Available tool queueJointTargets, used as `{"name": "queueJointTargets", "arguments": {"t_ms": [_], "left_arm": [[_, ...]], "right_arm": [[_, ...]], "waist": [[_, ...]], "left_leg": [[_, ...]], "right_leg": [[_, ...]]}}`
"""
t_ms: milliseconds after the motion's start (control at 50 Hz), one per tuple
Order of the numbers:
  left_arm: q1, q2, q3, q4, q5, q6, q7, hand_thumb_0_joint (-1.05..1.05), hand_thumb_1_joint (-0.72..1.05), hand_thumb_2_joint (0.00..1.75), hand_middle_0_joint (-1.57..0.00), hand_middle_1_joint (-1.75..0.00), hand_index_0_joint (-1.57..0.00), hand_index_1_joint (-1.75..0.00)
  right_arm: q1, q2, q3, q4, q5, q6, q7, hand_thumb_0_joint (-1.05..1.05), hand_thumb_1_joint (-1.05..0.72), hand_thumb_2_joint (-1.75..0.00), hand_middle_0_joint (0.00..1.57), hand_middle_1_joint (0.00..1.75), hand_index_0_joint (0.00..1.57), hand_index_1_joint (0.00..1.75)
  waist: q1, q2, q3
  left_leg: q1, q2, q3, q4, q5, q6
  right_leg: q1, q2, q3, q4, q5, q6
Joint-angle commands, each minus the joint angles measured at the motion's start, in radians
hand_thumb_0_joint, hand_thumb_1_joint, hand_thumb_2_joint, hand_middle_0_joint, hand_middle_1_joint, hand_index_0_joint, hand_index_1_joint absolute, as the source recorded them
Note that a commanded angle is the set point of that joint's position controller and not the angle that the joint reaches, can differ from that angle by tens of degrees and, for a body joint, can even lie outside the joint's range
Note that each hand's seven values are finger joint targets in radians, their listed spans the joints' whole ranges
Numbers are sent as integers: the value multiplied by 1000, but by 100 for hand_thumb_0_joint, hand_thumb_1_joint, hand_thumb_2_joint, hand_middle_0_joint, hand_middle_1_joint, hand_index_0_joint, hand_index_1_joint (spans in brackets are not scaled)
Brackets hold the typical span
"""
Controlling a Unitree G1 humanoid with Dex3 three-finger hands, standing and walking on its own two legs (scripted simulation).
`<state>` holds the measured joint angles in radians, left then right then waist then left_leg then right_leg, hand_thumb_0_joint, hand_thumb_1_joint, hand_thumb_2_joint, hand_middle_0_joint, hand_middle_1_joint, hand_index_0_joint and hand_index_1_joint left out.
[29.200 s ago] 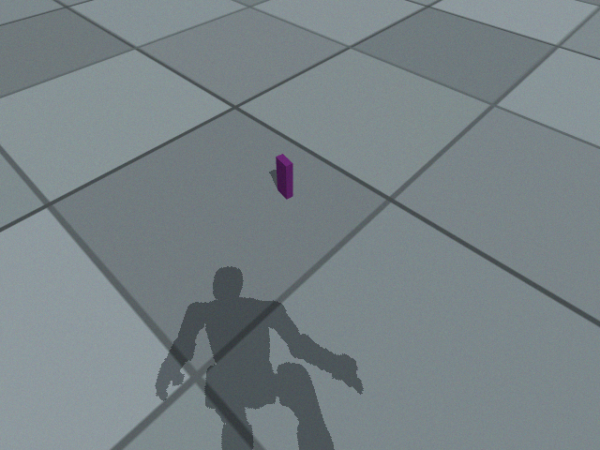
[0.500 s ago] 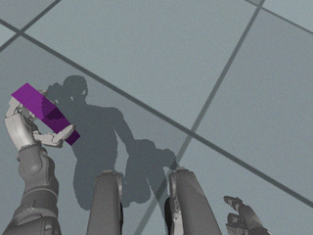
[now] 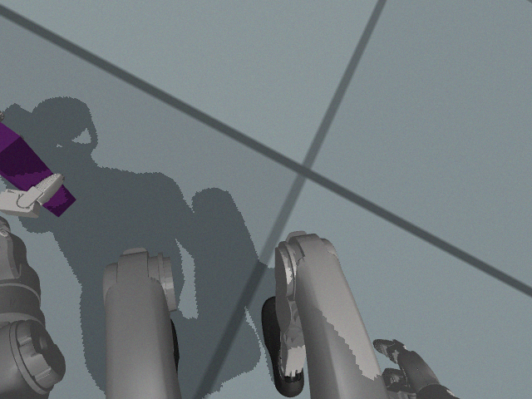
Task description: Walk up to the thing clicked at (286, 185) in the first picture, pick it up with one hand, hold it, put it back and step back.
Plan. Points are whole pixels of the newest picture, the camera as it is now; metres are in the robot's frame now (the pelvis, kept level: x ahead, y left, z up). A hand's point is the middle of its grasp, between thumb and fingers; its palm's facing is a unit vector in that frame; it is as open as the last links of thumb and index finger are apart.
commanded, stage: crouch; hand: left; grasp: from the side
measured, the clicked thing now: (17, 166) +0.44 +0.29 -0.06
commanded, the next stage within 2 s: lower in 0.56 s
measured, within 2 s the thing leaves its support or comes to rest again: neither
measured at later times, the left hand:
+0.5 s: hand (30, 177) +0.45 +0.30 -0.13, palm faces +0.40 -0.91 -0.06, open 11.4 cm
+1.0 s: hand (49, 189) +0.46 +0.30 -0.20, palm faces +0.40 -0.92 -0.05, open 11.4 cm
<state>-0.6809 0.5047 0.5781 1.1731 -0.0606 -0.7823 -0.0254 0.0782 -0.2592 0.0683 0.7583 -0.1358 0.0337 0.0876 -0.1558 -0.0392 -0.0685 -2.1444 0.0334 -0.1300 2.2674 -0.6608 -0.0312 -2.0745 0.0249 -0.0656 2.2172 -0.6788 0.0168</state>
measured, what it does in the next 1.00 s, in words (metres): lowers itself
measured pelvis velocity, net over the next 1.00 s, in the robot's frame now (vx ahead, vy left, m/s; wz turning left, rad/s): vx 0.00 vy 0.01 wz -0.10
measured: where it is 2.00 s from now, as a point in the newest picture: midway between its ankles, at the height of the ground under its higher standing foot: (226, 373)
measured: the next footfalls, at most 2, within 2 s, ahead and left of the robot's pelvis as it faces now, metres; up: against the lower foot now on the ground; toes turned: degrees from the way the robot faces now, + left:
none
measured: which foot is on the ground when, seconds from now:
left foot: down 0.00-1.00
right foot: down 0.00-1.00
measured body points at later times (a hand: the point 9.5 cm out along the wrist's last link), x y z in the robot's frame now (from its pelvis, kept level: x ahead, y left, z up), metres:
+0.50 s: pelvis +0.00 +0.00 -0.05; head +0.23 +0.08 +0.32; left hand +0.43 +0.35 -0.13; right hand +0.10 -0.28 -0.16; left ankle +0.09 +0.13 -0.34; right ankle +0.10 -0.12 -0.34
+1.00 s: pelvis +0.00 +0.01 -0.08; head +0.24 +0.11 +0.28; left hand +0.43 +0.35 -0.19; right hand +0.11 -0.27 -0.16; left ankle +0.09 +0.13 -0.34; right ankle +0.10 -0.12 -0.34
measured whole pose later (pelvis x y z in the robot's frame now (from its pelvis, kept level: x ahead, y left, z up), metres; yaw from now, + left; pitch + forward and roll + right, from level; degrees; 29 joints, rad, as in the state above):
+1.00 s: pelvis +0.00 +0.01 -0.08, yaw -6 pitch +21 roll -11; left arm -0.66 0.70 0.68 1.24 -0.06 -0.84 -0.06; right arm -0.04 -0.33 0.28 0.66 -0.24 0.06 0.12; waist -0.21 -0.15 0.17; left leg -2.27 0.02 -0.26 2.56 -0.69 -0.04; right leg -2.15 0.06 -0.16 2.42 -0.67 0.05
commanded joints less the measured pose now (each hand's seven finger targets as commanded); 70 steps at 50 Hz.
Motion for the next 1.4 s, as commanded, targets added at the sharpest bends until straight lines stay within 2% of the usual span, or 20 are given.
{"name": "queueJointTargets", "arguments": {"t_ms": [0,80,140,160,240,340,440,580,660,720,820,900,920,940,1000,1080,1100,1140,1260,1380], "left_arm": [[-308,275,49,-217,-15,-94,-13,0,5,127,-116,-137,-118,-138],[-356,358,91,-279,-12,-109,-12,0,7,127,-113,-136,-115,-136],[-348,349,102,-254,-22,-119,-6,0,11,129,-113,-137,-116,-137],[-365,412,135,-293,-16,-125,0,0,8,128,-114,-137,-116,-137],[-347,371,89,-264,-4,-121,-21,0,12,127,-113,-136,-116,-136],[-281,349,82,-221,-15,-107,-57,0,17,127,-113,-136,-116,-135],[-265,367,103,-239,-41,-99,-72,0,17,128,-115,-139,-119,-138],[-290,434,119,-296,-22,-115,-62,0,15,130,-116,-140,-119,-139],[-297,422,107,-318,-25,-118,-62,0,9,125,-116,-141,-119,-139],[-251,372,81,-206,-28,-112,-59,0,8,126,-115,-140,-118,-139],[-237,441,112,-155,-25,-132,-46,0,10,127,-116,-142,-120,-140],[-253,492,138,-168,-21,-171,-32,0,12,127,-116,-142,-120,-140],[-263,467,114,-154,-22,-179,-33,0,13,127,-116,-142,-120,-140],[-279,533,154,-192,-18,-192,-25,0,13,127,-116,-141,-120,-140],[-283,564,151,-194,-10,-209,-23,0,13,125,-114,-139,-118,-137],[-261,551,133,-146,-6,-215,-23,0,12,123,-112,-137,-116,-135],[-255,586,154,-163,-4,-221,-17,0,12,123,-114,-138,-117,-136],[-236,551,137,-119,-11,-218,-19,0,10,122,-110,-136,-114,-134],[-229,554,115,-43,-13,-223,-15,0,19,126,-113,-139,-117,-137],[-223,623,151,-18,-17,-248,-8,0,16,126,-114,-139,-118,-137]], "right_arm": [[109,-244,-51,-55,-9,-12,-12,0,-89,-90,20,30,20,30],[105,-251,-33,-53,-18,-3,-14,0,-88,-90,20,30,20,30],[103,-258,-17,-47,-28,-1,-13,0,-88,-90,20,30,20,30],[110,-264,-13,-50,-32,2,-14,0,-88,-90,20,30,20,30],[95,-274,-5,-49,-43,6,-11,0,-89,-90,20,30,20,30],[104,-293,10,-54,-53,14,-4,0,-88,-90,20,30,20,30],[103,-306,22,-53,-55,18,-1,0,-89,-90,20,30,20,30],[77,-316,34,-60,-70,23,1,0,-88,-90,20,30,20,30],[56,-329,39,-77,-76,22,-1,0,-90,-90,20,30,20,30],[54,-325,58,-72,-81,22,5,0,-89,-90,20,30,20,30],[19,-346,89,-101,-94,22,6,0,-88,-90,20,30,20,30],[-7,-366,112,-116,-111,22,12,0,-88,-90,20,30,20,30],[-7,-369,119,-107,-114,23,15,0,-88,-90,20,30,20,30],[-25,-378,122,-130,-118,19,14,0,-88,-90,20,30,20,30],[-40,-387,138,-132,-130,19,14,0,-89,-90,20,30,20,30],[-46,-404,155,-129,-144,20,13,0,-90,-90,20,30,20,30],[-46,-409,161,-138,-149,20,14,0,-89,-90,20,30,20,30],[-47,-413,168,-136,-153,21,14,0,-89,-90,20,30,20,30],[-86,-425,195,-158,-160,21,18,0,-88,-90,20,30,20,30],[-105,-438,220,-171,-173,21,18,0,-87,-89,20,30,20,30]], "waist": [[22,253,-648],[30,277,-663],[19,278,-625],[25,297,-654],[1,327,-604],[-19,312,-599],[-11,285,-606],[-12,334,-584],[-21,374,-565],[-48,313,-495],[-51,255,-465],[-53,318,-480],[-71,343,-454],[-60,361,-472],[-72,396,-463],[-88,431,-437],[-86,440,-455],[-102,419,-435],[-130,348,-344],[-123,342,-345]], "left_leg": [[454,-8,48,-245,63,31],[422,-6,51,-199,77,31],[388,-6,47,-172,56,31],[394,-5,45,-162,70,30],[379,-2,38,-145,62,26],[364,-1,27,-104,110,26],[351,1,16,-64,164,27],[348,9,9,-48,150,21],[381,10,-2,-55,133,15],[320,11,-9,-31,110,18],[279,15,-15,13,113,28],[347,21,-36,7,139,15],[358,23,-46,-3,128,9],[365,23,-46,-1,128,8],[367,28,-46,10,124,7],[412,35,-60,15,168,-1],[421,36,-64,16,185,-5],[417,37,-65,33,210,0],[327,38,-83,44,130,8],[327,44,-89,55,116,8]], "right_leg": [[262,23,-64,-194,111,-48],[267,31,-64,-155,122,-48],[265,31,-71,-142,114,-44],[276,34,-72,-134,125,-45],[229,36,-84,-107,123,-48],[253,38,-101,-80,170,-43],[270,42,-108,-55,213,-38],[256,46,-113,-33,201,-41],[207,42,-126,-24,186,-47],[205,48,-138,-26,174,-42],[238,54,-145,-24,186,-33],[226,55,-166,6,197,-38],[206,54,-175,15,185,-40],[216,56,-176,16,189,-41],[229,57,-177,22,196,-40],[209,57,-188,38,225,-41],[232,60,-194,39,241,-41],[242,60,-195,37,267,-36],[234,65,-215,30,220,-29],[260,74,-226,34,214,-27]]}}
